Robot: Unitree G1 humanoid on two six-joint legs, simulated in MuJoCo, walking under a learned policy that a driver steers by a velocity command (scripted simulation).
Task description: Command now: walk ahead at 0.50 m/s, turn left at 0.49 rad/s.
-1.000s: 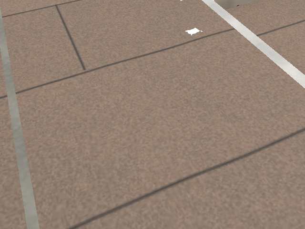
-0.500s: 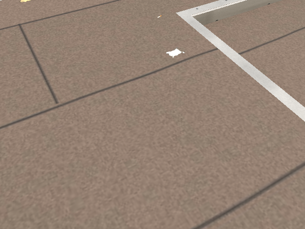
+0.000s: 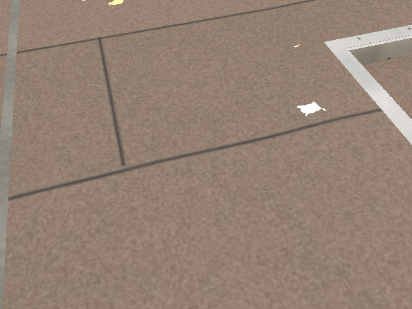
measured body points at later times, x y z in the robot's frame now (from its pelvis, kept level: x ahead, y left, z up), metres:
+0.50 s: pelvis +0.27 +0.09 +0.00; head +0.30 +0.11 +0.44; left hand +0.34 +0.40 -0.12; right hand +0.43 -0.15 -0.12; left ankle +0.28 +0.15 -0.74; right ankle +0.32 -0.08 -0.66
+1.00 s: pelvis +0.57 +0.12 +0.00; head +0.60 +0.13 +0.44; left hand +0.57 +0.41 -0.12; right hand +0.78 -0.09 -0.11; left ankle +0.49 +0.25 -0.67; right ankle +0.63 +0.06 -0.74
